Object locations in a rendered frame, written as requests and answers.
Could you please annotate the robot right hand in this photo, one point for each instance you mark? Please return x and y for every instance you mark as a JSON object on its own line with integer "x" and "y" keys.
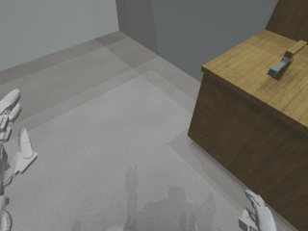
{"x": 261, "y": 216}

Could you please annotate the robot left forearm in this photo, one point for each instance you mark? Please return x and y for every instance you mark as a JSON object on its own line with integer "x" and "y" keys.
{"x": 6, "y": 220}

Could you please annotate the tap lever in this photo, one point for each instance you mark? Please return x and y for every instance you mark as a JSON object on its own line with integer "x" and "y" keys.
{"x": 274, "y": 70}

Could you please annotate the counter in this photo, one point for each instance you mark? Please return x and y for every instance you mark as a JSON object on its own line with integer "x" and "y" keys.
{"x": 256, "y": 125}

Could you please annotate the robot left hand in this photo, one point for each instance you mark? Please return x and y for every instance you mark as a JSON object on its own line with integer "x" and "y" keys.
{"x": 9, "y": 111}

